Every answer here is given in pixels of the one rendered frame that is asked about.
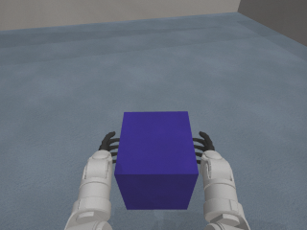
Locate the robot left forearm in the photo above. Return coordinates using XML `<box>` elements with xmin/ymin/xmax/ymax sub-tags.
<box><xmin>64</xmin><ymin>149</ymin><xmax>113</xmax><ymax>230</ymax></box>

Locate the right robot hand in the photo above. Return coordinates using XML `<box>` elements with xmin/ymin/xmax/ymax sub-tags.
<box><xmin>192</xmin><ymin>131</ymin><xmax>215</xmax><ymax>164</ymax></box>

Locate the robot right forearm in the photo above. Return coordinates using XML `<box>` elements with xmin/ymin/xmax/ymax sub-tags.
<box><xmin>200</xmin><ymin>150</ymin><xmax>250</xmax><ymax>230</ymax></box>

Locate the robot left upper arm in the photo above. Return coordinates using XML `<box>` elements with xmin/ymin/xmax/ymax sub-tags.
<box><xmin>66</xmin><ymin>219</ymin><xmax>112</xmax><ymax>230</ymax></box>

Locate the carton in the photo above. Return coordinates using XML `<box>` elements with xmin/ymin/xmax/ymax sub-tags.
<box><xmin>114</xmin><ymin>111</ymin><xmax>199</xmax><ymax>210</ymax></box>

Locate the left robot hand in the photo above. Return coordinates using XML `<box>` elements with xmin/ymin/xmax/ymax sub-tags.
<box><xmin>98</xmin><ymin>131</ymin><xmax>120</xmax><ymax>164</ymax></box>

